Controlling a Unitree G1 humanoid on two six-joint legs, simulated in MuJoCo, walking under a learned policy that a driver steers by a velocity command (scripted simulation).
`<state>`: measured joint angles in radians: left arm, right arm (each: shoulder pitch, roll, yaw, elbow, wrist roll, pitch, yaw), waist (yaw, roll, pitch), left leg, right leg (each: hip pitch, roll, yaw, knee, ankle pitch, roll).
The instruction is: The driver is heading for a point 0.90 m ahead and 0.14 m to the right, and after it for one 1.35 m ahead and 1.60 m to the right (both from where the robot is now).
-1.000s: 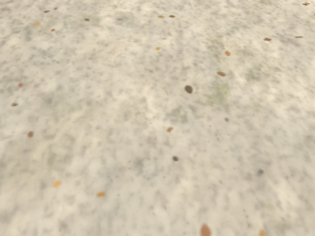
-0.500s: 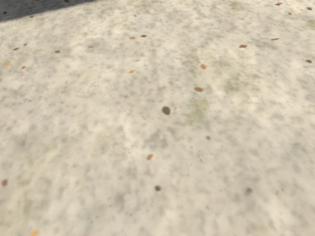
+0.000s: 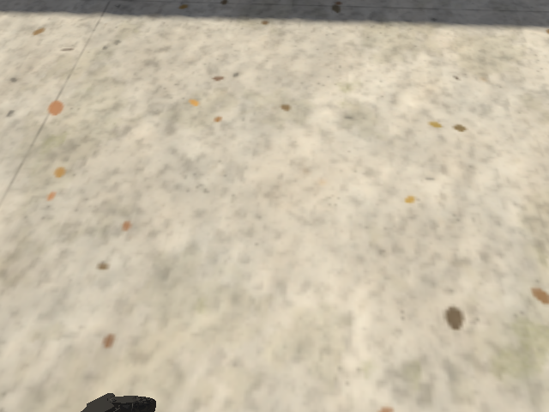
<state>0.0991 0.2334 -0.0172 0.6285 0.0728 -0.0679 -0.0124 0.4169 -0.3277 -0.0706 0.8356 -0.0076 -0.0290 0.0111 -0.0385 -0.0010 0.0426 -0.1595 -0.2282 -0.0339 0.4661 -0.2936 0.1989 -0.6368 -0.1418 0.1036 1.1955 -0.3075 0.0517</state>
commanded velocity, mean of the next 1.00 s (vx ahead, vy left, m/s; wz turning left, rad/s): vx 0.89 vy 0.00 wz -0.33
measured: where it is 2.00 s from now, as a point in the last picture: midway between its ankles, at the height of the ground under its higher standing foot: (288, 196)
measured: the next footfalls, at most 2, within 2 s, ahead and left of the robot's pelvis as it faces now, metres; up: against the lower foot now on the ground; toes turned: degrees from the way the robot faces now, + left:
right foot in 0.24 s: +0.46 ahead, -0.13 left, +0.00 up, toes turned +11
left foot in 0.64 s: +0.80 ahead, +0.13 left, +0.00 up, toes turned -7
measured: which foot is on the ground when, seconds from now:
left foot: down 0.00-0.22, up 0.24-0.62, down 0.64-1.00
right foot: up 0.00-0.22, down 0.24-0.64, up 0.66-1.00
